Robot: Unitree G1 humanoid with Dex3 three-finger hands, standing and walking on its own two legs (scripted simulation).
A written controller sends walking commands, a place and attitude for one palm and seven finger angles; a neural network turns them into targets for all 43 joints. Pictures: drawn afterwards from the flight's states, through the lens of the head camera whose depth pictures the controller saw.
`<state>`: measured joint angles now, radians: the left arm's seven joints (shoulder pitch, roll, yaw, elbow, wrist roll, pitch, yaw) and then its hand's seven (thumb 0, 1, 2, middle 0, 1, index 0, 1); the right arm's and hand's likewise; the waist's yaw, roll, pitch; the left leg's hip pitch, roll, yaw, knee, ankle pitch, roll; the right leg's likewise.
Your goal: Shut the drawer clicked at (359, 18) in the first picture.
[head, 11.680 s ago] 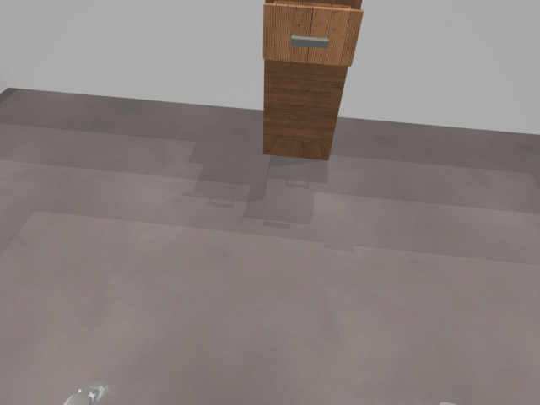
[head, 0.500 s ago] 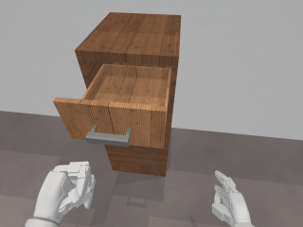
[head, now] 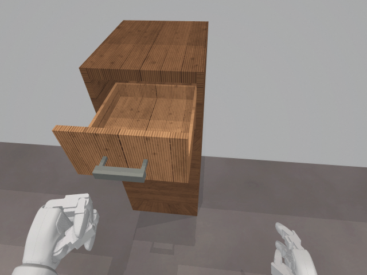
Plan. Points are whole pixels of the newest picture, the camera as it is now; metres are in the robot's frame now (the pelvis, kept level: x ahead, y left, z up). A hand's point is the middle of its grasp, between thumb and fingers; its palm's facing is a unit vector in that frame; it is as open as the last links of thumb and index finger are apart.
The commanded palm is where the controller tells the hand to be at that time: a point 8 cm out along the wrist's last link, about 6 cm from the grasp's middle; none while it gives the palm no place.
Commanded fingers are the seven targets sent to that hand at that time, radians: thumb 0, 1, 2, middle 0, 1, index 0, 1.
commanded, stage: bring the fist close to the handle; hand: left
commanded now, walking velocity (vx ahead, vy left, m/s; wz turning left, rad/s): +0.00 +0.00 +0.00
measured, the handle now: (122, 167) +0.36 +0.20 +0.03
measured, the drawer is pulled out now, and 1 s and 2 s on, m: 0.23 0.23 0.23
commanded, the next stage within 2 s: push the drawer shut in 1.46 s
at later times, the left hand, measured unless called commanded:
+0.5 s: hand (110, 222) +0.20 +0.16 +0.08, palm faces +0.01 -1.00 -0.07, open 3.3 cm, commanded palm +0.17 +0.22 +0.08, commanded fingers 0.00 0.90 0.90 -1.40 -1.60 -1.40 -1.60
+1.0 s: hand (122, 216) +0.23 +0.16 +0.03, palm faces -0.03 -1.00 -0.03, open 3.3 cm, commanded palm +0.22 +0.22 +0.03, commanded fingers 0.00 0.90 0.90 -1.40 -1.60 -1.40 -1.60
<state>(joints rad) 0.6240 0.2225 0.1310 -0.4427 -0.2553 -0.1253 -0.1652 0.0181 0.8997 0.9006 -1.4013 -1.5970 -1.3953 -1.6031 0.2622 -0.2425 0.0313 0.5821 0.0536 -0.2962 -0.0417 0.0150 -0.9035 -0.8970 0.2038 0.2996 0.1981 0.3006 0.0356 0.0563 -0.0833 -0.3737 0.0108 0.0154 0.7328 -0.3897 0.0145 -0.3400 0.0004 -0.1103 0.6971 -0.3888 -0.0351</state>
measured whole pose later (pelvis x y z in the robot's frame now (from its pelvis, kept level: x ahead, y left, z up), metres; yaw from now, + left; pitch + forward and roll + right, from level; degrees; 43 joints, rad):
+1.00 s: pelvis -0.01 +0.01 -0.03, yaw +0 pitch +10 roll -1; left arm 0.31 0.17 0.07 0.01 -0.21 -0.37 -0.17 0.02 0.90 0.90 -1.40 -1.60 -1.40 -1.60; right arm 0.22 -0.24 0.02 0.58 0.01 -0.23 -0.02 0.01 -0.90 -0.90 0.20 0.30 0.20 0.30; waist -0.01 0.03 -0.08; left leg -0.65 0.00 0.03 0.91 -0.45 0.02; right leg -0.62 -0.02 -0.10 0.90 -0.45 -0.03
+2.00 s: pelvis -0.01 -0.01 -0.03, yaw -1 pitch +12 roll +0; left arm 0.05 0.23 0.14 0.24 -0.23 -0.34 -0.18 0.02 0.87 0.91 -1.40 -1.60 -1.39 -1.60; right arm 0.24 -0.26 0.02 0.59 0.03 -0.12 -0.03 0.01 -0.90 -0.90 0.21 0.30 0.20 0.30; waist -0.02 0.04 -0.10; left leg -0.69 0.02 0.02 0.93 -0.45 0.01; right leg -0.67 -0.01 -0.10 0.92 -0.46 -0.05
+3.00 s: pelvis -0.02 +0.01 -0.03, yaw -2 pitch +16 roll -1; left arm -0.58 0.31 0.25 0.86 -0.15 -0.41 -0.15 -0.03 0.82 0.89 -1.40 -1.60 -1.40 -1.60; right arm 0.32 -0.26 0.02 0.65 0.01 -0.02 -0.01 0.01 -0.91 -0.90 0.20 0.30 0.20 0.30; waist -0.09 0.02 -0.09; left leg -0.80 0.02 0.04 0.96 -0.44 0.03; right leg -0.78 -0.01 -0.08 0.93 -0.43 -0.03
